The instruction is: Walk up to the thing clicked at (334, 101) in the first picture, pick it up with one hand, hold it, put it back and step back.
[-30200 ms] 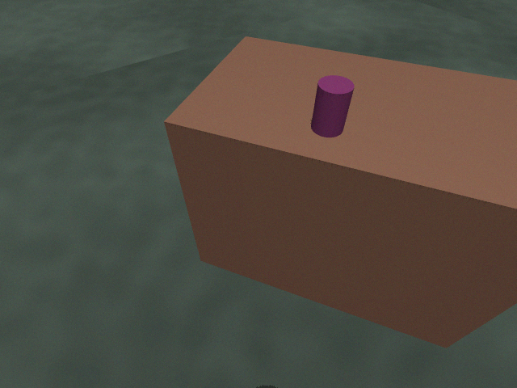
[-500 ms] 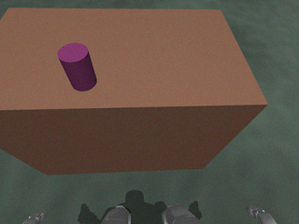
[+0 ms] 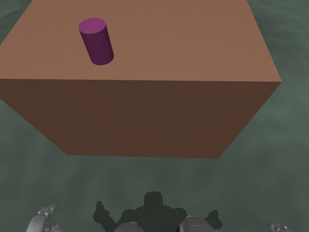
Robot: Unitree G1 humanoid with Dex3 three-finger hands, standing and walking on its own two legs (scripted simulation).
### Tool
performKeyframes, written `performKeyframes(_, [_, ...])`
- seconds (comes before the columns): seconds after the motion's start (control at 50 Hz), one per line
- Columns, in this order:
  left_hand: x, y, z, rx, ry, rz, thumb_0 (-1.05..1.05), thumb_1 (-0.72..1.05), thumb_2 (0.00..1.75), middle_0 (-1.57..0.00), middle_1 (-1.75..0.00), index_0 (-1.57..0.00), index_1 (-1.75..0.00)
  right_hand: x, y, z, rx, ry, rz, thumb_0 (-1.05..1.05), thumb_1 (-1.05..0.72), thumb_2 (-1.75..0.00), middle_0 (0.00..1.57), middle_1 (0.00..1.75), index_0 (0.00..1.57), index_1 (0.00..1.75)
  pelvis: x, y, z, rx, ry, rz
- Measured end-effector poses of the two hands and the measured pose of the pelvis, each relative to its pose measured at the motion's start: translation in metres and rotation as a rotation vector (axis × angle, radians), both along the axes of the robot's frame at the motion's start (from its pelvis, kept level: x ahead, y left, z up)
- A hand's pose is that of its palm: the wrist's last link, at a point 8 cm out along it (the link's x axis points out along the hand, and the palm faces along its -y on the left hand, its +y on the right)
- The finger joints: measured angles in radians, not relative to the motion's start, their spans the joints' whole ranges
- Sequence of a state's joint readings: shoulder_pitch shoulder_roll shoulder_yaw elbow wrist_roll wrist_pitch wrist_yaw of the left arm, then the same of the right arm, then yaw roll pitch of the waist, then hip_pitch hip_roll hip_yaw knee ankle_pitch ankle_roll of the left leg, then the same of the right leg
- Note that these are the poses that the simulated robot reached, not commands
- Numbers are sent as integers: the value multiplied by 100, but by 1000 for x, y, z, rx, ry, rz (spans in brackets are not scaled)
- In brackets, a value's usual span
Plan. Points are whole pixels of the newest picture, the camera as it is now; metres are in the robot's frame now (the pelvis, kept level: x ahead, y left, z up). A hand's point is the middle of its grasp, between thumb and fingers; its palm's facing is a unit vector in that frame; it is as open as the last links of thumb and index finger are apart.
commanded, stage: step back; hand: left
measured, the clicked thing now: (97, 42) +0.67 +0.19 +0.06
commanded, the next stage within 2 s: none
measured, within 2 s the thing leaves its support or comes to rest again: neither
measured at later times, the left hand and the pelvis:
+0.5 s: hand out of the picture -0.06 +0.26 -0.13, palm faces -0.08 -0.90 -0.43, open 7.4 cm; pelvis -0.14 -0.01 +0.00, yaw -6 degrees
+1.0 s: hand out of the picture -0.18 +0.30 -0.14, palm faces -0.01 -0.93 -0.37, open 7.4 cm; pelvis -0.30 +0.03 +0.01, yaw -2 degrees
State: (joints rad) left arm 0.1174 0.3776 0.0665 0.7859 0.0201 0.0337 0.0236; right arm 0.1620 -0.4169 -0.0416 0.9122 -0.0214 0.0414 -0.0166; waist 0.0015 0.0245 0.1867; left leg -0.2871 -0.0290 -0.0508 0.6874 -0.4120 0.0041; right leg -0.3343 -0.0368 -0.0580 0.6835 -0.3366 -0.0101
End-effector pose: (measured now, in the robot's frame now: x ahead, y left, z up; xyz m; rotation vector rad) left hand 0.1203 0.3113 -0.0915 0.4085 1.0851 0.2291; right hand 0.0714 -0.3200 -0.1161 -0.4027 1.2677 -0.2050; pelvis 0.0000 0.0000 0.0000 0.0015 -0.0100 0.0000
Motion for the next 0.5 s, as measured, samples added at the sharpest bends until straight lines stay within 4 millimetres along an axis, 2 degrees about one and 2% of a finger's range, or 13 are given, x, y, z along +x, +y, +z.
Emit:
performKeyframes(0.06, [-10,7,-11,-28,-8,9,0,90,90,-21,-30,-20,-30,-7,15,6,3,-28,7,0,-91,-90,20,30,20,30,-17,6,-1,35,-33,-15])
performKeyframes(0.14, [-31,5,-11,-62,14,18,0,91,90,-20,-30,-20,-30,-15,26,23,12,-90,14,0,-91,-90,20,30,20,30,-34,10,8,-18,-35,-7])
performKeyframes(0.24, [-65,3,-9,-71,31,6,0,91,90,-21,-30,-20,-30,-20,26,36,2,-163,17,0,-90,-90,20,30,20,30,-60,9,12,-27,-23,-48])
performKeyframes(0.32, [-99,1,-13,-46,65,-11,0,91,90,-21,-30,-20,-30,-32,18,33,8,-215,24,0,-90,-90,20,30,20,30,-87,3,7,-16,-24,-79])
performKeyframes(0.4, [-137,-6,-16,-10,98,-21,0,91,90,-20,-30,-20,-30,-56,2,16,30,-243,2,0,-90,-90,20,30,20,30,-117,-6,-5,-21,-41,-97])
performKeyframes(0.44, [-159,-12,-11,-8,110,-19,0,91,90,-20,-30,-20,-30,-74,-4,9,42,-228,-24,0,-90,-90,20,30,20,30,-129,-8,-5,-43,-50,-75])
performKeyframes(0.5, [-187,-13,2,4,119,-9,0,90,90,-21,-30,-20,-30,-106,-4,7,58,-175,-50,0,-91,-90,20,30,20,30,-143,-10,3,14,-43,-97])
